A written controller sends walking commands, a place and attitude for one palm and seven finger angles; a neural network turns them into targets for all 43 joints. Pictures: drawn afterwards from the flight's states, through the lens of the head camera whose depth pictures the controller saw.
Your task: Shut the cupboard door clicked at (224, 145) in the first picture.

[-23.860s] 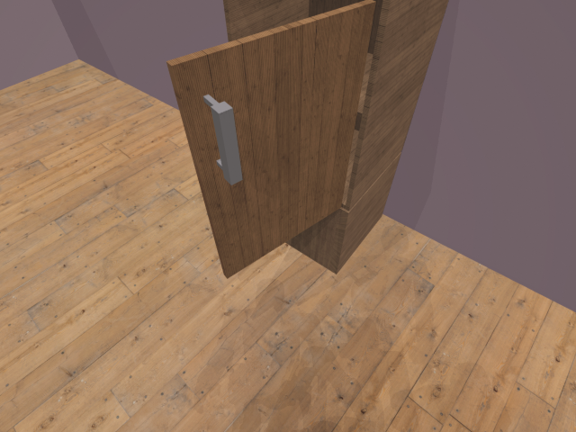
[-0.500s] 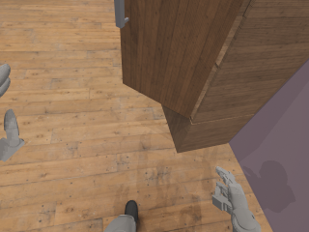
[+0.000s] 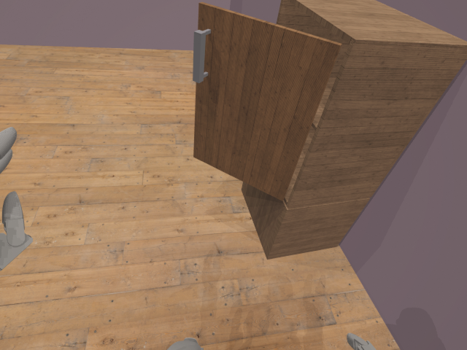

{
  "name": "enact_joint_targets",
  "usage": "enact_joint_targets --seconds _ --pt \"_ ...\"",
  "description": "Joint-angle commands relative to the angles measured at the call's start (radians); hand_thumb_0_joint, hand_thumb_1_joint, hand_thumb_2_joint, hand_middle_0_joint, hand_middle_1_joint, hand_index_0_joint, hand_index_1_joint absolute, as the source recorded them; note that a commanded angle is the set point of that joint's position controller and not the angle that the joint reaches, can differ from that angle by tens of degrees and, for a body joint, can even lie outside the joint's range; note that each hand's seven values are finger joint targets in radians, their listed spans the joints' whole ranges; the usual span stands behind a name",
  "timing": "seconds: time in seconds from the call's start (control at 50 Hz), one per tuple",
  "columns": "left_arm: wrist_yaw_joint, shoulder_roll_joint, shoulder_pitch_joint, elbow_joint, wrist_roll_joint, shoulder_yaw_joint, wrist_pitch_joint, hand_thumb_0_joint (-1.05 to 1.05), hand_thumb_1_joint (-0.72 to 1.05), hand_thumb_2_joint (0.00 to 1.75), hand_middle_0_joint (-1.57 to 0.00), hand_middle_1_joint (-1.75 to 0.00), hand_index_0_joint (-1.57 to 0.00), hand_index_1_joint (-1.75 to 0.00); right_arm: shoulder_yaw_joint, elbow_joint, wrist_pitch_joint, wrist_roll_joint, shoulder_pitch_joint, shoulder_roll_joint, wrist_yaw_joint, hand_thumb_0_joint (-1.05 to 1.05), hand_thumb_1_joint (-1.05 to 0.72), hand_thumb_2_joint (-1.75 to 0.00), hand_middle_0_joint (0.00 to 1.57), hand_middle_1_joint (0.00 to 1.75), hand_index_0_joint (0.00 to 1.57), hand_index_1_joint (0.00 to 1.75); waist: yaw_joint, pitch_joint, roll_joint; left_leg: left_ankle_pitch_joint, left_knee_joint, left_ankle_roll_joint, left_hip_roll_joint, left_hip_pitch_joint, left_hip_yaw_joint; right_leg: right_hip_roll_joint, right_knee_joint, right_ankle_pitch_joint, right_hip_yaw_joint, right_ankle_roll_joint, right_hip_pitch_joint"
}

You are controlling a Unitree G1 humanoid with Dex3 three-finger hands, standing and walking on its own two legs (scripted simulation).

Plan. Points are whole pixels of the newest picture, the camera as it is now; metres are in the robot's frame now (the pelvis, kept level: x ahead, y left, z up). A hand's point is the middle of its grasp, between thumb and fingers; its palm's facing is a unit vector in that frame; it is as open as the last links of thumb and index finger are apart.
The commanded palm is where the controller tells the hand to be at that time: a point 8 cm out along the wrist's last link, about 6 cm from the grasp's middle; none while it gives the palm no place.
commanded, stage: stop stepping back and stand still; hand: left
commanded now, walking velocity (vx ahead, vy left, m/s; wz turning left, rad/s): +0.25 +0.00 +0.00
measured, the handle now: (202, 55) +0.91 +0.14 +0.13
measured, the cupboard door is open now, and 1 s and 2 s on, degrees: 45 45 45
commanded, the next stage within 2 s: let the arm hang, fingers relaxed in 1.28 s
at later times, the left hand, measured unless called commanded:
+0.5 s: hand out of the picture +0.13 +0.33 +0.20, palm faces +0.52 -0.75 -0.42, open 7.4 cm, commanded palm +0.08 +0.34 +0.19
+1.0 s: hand out of the picture +0.16 +0.34 +0.17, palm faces +0.39 -0.77 -0.51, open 7.4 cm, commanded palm +0.11 +0.38 +0.19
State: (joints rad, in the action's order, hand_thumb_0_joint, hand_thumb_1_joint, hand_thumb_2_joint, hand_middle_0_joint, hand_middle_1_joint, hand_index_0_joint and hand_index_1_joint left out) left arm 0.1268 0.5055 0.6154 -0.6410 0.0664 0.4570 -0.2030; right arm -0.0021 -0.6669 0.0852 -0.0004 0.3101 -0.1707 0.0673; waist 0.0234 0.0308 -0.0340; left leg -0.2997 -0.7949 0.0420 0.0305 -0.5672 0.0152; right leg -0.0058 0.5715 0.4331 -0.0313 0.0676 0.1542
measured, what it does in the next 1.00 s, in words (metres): steps on the spot: left foot, then right foot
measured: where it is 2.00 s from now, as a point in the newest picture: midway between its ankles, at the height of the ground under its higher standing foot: outside the picture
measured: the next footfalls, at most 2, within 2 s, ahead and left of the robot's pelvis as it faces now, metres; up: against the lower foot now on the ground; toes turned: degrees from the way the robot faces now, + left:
left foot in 0.08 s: +0.13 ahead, +0.09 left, +0.00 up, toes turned -4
right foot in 0.32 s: +0.00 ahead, -0.02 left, +0.00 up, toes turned -5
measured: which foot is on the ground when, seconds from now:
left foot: up 0.00-0.06, down 0.08-0.30, up 0.32-0.62, down 0.64-1.00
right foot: down 0.00-0.08, up 0.10-0.30, down 0.32-1.00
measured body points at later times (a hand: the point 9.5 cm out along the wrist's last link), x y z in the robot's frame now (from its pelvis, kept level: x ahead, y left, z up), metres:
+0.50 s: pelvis -0.07 +0.04 +0.02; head -0.10 +0.05 +0.47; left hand +0.09 +0.36 +0.22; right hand +0.05 -0.21 -0.08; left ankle -0.03 +0.17 -0.66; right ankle -0.08 -0.04 -0.72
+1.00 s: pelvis -0.04 +0.08 +0.01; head -0.02 +0.08 +0.46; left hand +0.14 +0.38 +0.20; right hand +0.11 -0.15 -0.09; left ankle -0.04 +0.20 -0.73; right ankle -0.04 -0.01 -0.72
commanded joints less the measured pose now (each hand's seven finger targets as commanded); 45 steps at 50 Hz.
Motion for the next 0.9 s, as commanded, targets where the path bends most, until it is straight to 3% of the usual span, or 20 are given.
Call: enact_joint_targets --seconds 0.0,0.02,0.06,0.08,0.12,0.18,0.24,0.26,0.28,0.3,0.32,0.36,0.42,0.54,0.58,0.62,0.68,0.76,0.84,0.88 --pt "0.060 0.133 -0.326 0.006 -0.013 0.106 -0.027 0.00 0.90 0.90 -0.20 -0.30 -0.20 -0.30 0.032 0.116 0.025 0.015 -0.111 -0.148 0.013 0.00 -0.90 -0.90 0.20 0.30 0.20 0.30 0.041 -0.111 0.002 -0.107 0.053 -0.044 -0.111 0.230 0.022 0.224 -0.137 0.303 0.111 0.054 0.400" --pt "0.053 0.081 -0.437 0.040 -0.014 0.033 -0.015 0.00 0.90 0.90 -0.20 -0.30 -0.20 -0.30 0.042 0.104 0.036 0.006 -0.104 -0.171 0.019 0.00 -0.90 -0.90 0.20 0.30 0.20 0.30 0.054 -0.125 0.112 -0.153 0.206 -0.040 -0.084 0.258 0.018 0.135 0.016 0.305 -0.011 0.004 0.385" --pt "0.060 0.060 -0.518 0.036 -0.022 -0.004 -0.016 0.00 0.90 0.90 -0.20 -0.30 -0.20 -0.30 0.049 0.157 0.073 -0.015 -0.135 -0.211 0.030 0.00 -0.90 -0.90 0.20 0.30 0.20 0.30 0.023 -0.148 0.424 -0.524 0.632 -0.163 -0.287 0.181 0.538 -0.067 0.397 0.155 -0.046 -0.074 0.368" --pt "0.050 0.095 -0.455 0.094 -0.028 0.023 -0.015 0.00 0.90 0.90 -0.20 -0.30 -0.20 -0.30 0.034 0.149 0.087 -0.010 -0.169 -0.181 0.025 0.00 -0.90 -0.90 0.20 0.30 0.20 0.30 0.010 -0.094 0.358 -0.683 0.724 -0.110 -0.302 0.115 0.587 -0.061 0.494 0.121 0.016 -0.063 0.297" --pt "0.029 0.119 -0.363 -0.057 -0.024 0.047 -0.005 0.00 0.90 0.90 -0.20 -0.30 -0.20 -0.30 0.045 0.163 0.088 -0.004 -0.208 -0.167 0.000 0.00 -0.90 -0.90 0.20 0.30 0.20 0.30 -0.024 -0.007 0.303 -0.633 0.745 -0.001 -0.266 0.097 0.511 -0.085 0.527 0.058 0.020 -0.048 0.221" --pt "0.022 0.096 -0.127 -0.226 -0.011 0.044 -0.008 0.00 0.90 0.90 -0.20 -0.30 -0.20 -0.30 0.031 0.195 0.068 0.009 -0.230 -0.137 -0.028 0.00 -0.90 -0.90 0.20 0.30 0.20 0.30 -0.045 0.070 0.297 -0.472 0.716 -0.016 -0.218 0.043 0.251 -0.115 0.335 0.044 -0.057 -0.028 0.004" --pt "0.037 0.159 -0.029 -0.253 -0.010 0.109 0.004 0.00 0.90 0.90 -0.20 -0.30 -0.20 -0.30 0.024 0.207 0.030 0.022 -0.217 -0.121 -0.024 0.00 -0.90 -0.90 0.20 0.30 0.20 0.30 -0.042 0.082 0.336 -0.381 0.578 -0.010 -0.163 -0.065 0.127 -0.116 -0.033 0.112 -0.065 0.005 -0.243" --pt "0.042 0.169 -0.016 -0.229 -0.015 0.128 0.014 0.00 0.90 0.90 -0.20 -0.30 -0.20 -0.30 0.027 0.201 0.012 0.020 -0.196 -0.109 -0.020 0.00 -0.90 -0.90 0.20 0.30 0.20 0.30 -0.047 0.080 0.229 -0.328 0.385 0.003 -0.097 -0.101 0.039 -0.049 -0.172 0.132 0.013 0.029 -0.273" --pt "0.041 0.192 -0.032 -0.197 -0.020 0.158 0.022 0.00 0.90 0.90 -0.20 -0.30 -0.20 -0.30 0.038 0.185 -0.009 0.012 -0.175 -0.093 -0.021 0.00 -0.90 -0.90 0.20 0.30 0.20 0.30 -0.040 0.044 -0.025 -0.181 -0.025 -0.006 -0.023 -0.122 -0.065 0.177 -0.340 0.179 0.290 0.094 -0.126" --pt "0.042 0.209 -0.134 -0.224 -0.009 0.181 0.011 0.00 0.90 0.90 -0.20 -0.30 -0.20 -0.30 0.048 0.168 -0.020 0.005 -0.172 -0.120 -0.013 0.00 -0.90 -0.90 0.20 0.30 0.20 0.30 -0.022 -0.016 -0.098 -0.113 -0.333 -0.011 -0.013 -0.199 -0.020 0.372 -0.465 0.228 0.517 0.176 0.051" --pt "0.050 0.234 -0.190 -0.147 0.005 0.249 -0.011 0.00 0.90 0.90 -0.20 -0.30 -0.20 -0.30 0.041 0.144 -0.016 0.034 -0.179 -0.128 -0.008 0.00 -0.90 -0.90 0.20 0.30 0.20 0.30 0.002 -0.034 0.031 -0.073 -0.416 -0.003 -0.049 -0.118 0.001 0.377 -0.451 0.130 0.435 0.210 0.183" --pt "0.065 0.126 -0.176 0.068 -0.006 0.144 -0.006 0.00 0.90 0.90 -0.20 -0.30 -0.20 -0.30 0.050 0.157 0.002 0.007 -0.151 -0.131 0.012 0.00 -0.90 -0.90 0.20 0.30 0.20 0.30 0.013 -0.029 -0.011 -0.040 -0.362 -0.025 -0.093 -0.161 0.022 0.318 -0.454 0.421 0.447 0.155 0.127" --pt "0.052 0.056 -0.213 0.157 -0.015 0.032 -0.004 0.00 0.90 0.90 -0.20 -0.30 -0.20 -0.30 0.052 0.153 0.001 -0.008 -0.185 -0.160 0.029 0.00 -0.90 -0.90 0.20 0.30 0.20 0.30 -0.008 -0.118 0.002 -0.027 -0.273 -0.028 -0.106 -0.153 -0.016 0.293 -0.436 0.256 0.340 0.119 0.117" --pt "0.086 0.085 -0.277 -0.054 -0.044 0.008 -0.020 0.00 0.90 0.90 -0.20 -0.30 -0.20 -0.30 0.040 0.166 0.055 0.012 -0.188 -0.146 0.054 0.00 -0.90 -0.90 0.20 0.30 0.20 0.30 -0.037 -0.018 -0.123 -0.064 0.169 -0.059 -0.069 0.198 -0.149 0.222 -0.317 0.128 0.157 0.103 0.089" --pt "0.094 0.108 -0.262 -0.133 -0.032 0.045 -0.033 0.00 0.90 0.90 -0.20 -0.30 -0.20 -0.30 0.049 0.168 0.067 0.012 -0.160 -0.153 0.056 0.00 -0.90 -0.90 0.20 0.30 0.20 0.30 -0.018 0.034 -0.018 0.029 0.347 -0.064 -0.068 0.378 -0.151 0.152 -0.151 -0.029 0.070 0.048 0.086" --pt "0.094 0.139 -0.202 -0.188 -0.024 0.095 -0.044 0.00 0.90 0.90 -0.20 -0.30 -0.20 -0.30 0.070 0.194 0.058 -0.003 -0.157 -0.197 0.052 0.00 -0.90 -0.90 0.20 0.30 0.20 0.30 -0.017 0.088 0.295 0.314 0.398 -0.138 -0.292 0.582 0.163 0.030 0.141 -0.125 -0.039 -0.054 0.262" --pt "0.070 0.169 -0.183 -0.169 -0.027 0.146 -0.049 0.00 0.90 0.90 -0.20 -0.30 -0.20 -0.30 0.057 0.165 0.065 0.021 -0.155 -0.154 0.019 0.00 -0.90 -0.90 0.20 0.30 0.20 0.30 -0.006 0.009 0.374 0.506 0.454 -0.173 -0.360 0.462 0.219 0.016 0.204 0.035 -0.019 -0.072 0.279" --pt "0.052 0.112 -0.042 -0.083 -0.020 0.139 -0.035 0.00 0.90 0.90 -0.20 -0.30 -0.20 -0.30 0.052 0.190 0.056 -0.008 -0.145 -0.156 -0.018 0.00 -0.90 -0.90 0.20 0.30 0.20 0.30 -0.017 0.035 0.249 0.354 0.336 -0.090 -0.257 0.248 -0.010 -0.008 -0.099 -0.245 -0.045 -0.071 -0.036" --pt "0.054 0.097 0.022 0.005 -0.002 0.117 -0.016 0.00 0.90 0.90 -0.20 -0.30 -0.20 -0.30 0.052 0.193 0.022 -0.023 -0.125 -0.132 -0.026 0.00 -0.90 -0.90 0.20 0.30 0.20 0.30 -0.002 0.060 -0.137 -0.087 0.059 -0.022 -0.065 0.123 -0.078 0.243 -0.249 -0.374 0.341 0.060 -0.035" --pt "0.068 0.110 -0.013 -0.002 -0.011 0.122 -0.029 0.00 0.90 0.90 -0.20 -0.30 -0.20 -0.30 0.035 0.182 0.012 -0.015 -0.148 -0.121 -0.017 0.00 -0.90 -0.90 0.20 0.30 0.20 0.30 -0.008 0.054 -0.117 -0.162 0.031 -0.029 -0.076 0.092 -0.029 0.277 -0.235 -0.455 0.311 0.096 -0.065"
